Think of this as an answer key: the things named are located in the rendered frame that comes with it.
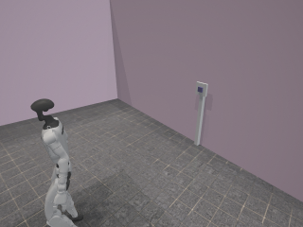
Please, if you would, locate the panel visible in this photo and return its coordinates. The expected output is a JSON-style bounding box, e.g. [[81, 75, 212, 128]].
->
[[194, 81, 208, 146]]

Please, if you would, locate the button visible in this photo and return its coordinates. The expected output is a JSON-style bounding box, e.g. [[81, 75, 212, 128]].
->
[[197, 86, 204, 93]]

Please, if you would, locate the robot left forearm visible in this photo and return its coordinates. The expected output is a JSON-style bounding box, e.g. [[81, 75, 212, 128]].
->
[[57, 158, 69, 194]]

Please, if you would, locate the right robot foot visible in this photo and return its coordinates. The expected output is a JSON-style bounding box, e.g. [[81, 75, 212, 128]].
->
[[67, 213, 83, 221]]

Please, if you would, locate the left robot upper arm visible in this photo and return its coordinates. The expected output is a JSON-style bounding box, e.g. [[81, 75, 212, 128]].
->
[[43, 130, 70, 164]]

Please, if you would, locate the robot head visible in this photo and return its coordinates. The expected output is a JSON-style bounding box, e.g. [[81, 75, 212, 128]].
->
[[30, 98, 60, 130]]

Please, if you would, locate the robot left hand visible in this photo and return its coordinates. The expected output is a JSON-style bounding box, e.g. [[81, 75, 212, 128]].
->
[[53, 192, 67, 213]]

